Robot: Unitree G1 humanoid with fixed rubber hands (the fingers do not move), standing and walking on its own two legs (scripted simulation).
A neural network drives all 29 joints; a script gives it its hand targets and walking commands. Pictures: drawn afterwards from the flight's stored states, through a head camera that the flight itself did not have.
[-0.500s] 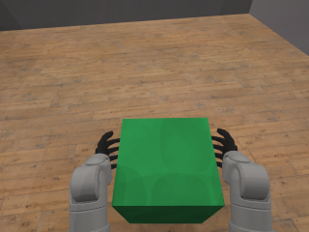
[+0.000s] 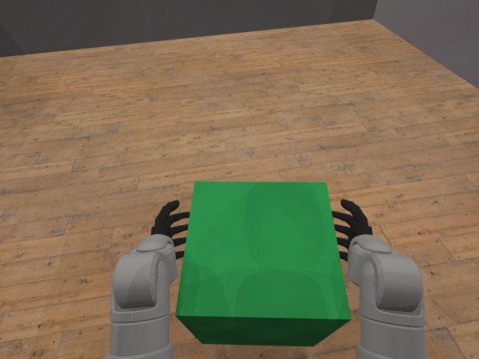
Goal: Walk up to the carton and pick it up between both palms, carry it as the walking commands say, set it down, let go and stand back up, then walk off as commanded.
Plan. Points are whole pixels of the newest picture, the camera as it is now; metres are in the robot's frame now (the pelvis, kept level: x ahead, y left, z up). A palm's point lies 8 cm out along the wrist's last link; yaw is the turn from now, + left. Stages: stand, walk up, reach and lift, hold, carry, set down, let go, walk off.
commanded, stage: carry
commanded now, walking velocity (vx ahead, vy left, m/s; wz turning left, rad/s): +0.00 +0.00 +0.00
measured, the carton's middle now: (258, 270) +0.27 -0.01 +0.00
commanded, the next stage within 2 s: hold in 0.80 s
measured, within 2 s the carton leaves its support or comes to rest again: neither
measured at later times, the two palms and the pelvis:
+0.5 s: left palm (165, 239) +0.28 +0.14 +0.09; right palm (355, 235) +0.28 -0.16 +0.09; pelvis +0.02 -0.01 +0.00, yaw +0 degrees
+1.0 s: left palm (174, 247) +0.30 +0.14 +0.04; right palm (346, 251) +0.29 -0.16 +0.03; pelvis +0.02 +0.00 +0.01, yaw -3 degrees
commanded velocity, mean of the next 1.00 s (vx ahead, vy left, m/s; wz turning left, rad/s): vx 0.00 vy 0.00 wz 0.00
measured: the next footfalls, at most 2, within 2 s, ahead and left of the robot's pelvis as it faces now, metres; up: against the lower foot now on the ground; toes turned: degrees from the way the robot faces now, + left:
none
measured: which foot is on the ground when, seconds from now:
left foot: down 0.00-1.00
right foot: down 0.00-1.00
